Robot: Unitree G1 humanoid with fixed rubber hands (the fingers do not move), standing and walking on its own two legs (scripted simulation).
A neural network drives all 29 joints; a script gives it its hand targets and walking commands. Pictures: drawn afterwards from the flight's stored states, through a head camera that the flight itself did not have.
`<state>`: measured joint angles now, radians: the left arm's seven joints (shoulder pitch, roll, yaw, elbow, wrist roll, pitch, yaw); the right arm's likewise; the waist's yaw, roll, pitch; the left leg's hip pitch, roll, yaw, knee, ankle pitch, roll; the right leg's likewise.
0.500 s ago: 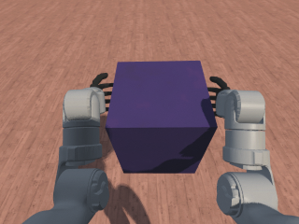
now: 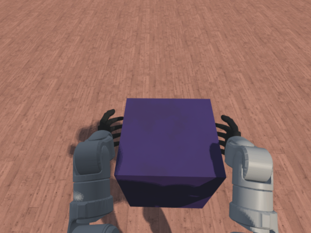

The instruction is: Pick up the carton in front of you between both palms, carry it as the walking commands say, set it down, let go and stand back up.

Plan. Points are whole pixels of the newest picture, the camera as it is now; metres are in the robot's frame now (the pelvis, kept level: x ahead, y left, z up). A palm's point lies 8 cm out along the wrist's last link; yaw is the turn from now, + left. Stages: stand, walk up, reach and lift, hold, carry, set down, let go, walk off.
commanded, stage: carry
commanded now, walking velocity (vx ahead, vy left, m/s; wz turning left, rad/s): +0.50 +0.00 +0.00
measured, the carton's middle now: (167, 156) +0.32 +0.00 +0.02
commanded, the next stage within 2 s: none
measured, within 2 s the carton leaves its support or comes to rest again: neither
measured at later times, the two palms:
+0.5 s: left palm (114, 74) +0.61 +0.18 +0.09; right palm (201, 75) +0.59 -0.12 +0.09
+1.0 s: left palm (128, 38) +0.83 +0.16 +0.11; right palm (200, 42) +0.81 -0.14 +0.09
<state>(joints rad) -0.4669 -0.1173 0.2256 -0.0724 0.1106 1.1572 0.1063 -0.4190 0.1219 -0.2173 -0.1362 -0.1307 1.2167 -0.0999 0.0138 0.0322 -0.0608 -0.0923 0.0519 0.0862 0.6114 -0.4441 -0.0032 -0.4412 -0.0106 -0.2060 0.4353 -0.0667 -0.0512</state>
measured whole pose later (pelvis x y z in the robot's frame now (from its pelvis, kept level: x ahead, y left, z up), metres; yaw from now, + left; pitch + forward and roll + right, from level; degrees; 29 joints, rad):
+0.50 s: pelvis +0.33 +0.04 -0.01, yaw -2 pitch +2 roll +1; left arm -0.20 -0.12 0.15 -0.27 0.13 1.22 0.08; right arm -0.20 0.14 -0.09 -0.25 -0.13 1.24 -0.09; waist -0.01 -0.05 -0.14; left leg -0.49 0.04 0.24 0.58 -0.13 0.09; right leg -0.08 -0.10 -0.07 0.86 -0.48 0.03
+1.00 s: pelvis +0.56 +0.01 +0.01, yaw +0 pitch +4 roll -1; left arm -0.20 -0.14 0.12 -0.24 0.13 1.19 0.08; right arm -0.16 0.13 -0.11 -0.29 -0.14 1.25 -0.08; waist 0.00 0.06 -0.15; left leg -0.12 0.08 0.15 0.47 -0.40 -0.03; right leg -0.37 -0.04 -0.23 0.47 -0.16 -0.05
